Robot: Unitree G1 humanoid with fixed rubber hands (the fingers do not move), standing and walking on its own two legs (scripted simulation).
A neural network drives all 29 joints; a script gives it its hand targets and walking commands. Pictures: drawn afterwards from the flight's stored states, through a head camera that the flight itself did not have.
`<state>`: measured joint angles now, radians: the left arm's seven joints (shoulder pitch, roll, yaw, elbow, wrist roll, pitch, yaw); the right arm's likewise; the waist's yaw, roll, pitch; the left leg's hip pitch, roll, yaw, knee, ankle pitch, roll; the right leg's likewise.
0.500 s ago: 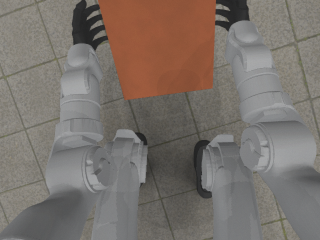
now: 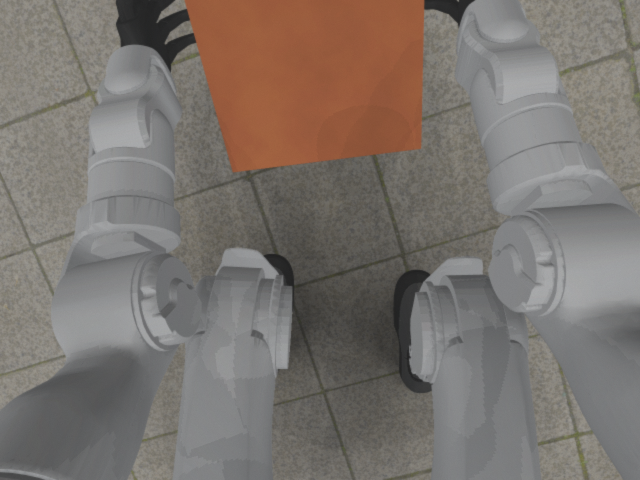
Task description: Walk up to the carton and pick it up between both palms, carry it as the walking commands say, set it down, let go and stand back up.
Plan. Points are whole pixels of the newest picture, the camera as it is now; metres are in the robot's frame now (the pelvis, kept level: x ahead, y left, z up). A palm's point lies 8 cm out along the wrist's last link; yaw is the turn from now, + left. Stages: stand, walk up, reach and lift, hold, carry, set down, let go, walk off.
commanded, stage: set down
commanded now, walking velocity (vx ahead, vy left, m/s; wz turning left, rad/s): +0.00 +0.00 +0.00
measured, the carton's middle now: (312, 45) +0.55 +0.06 -0.25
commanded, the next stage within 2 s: none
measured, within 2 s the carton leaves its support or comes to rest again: rests again in 1.92 s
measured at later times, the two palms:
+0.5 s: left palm (148, 40) +0.53 +0.21 -0.15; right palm out of the picture +0.57 -0.10 -0.16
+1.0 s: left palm (149, 35) +0.53 +0.21 -0.16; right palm out of the picture +0.57 -0.10 -0.17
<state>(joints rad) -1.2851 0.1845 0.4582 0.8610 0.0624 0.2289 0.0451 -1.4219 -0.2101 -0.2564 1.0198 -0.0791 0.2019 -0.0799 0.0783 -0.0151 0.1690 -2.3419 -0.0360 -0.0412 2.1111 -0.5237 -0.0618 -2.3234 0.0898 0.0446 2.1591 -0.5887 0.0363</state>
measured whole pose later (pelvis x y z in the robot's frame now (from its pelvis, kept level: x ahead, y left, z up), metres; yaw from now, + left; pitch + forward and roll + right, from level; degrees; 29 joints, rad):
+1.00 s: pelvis +0.02 +0.00 +0.00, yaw +1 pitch +44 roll +2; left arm -1.31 0.19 0.54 0.90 0.10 0.15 -0.03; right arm -1.44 -0.19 -0.36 1.00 -0.19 0.13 -0.01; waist 0.07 0.00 0.20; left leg -2.33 -0.04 -0.03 2.14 -0.58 -0.06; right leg -2.31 0.08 0.05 2.19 -0.65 0.04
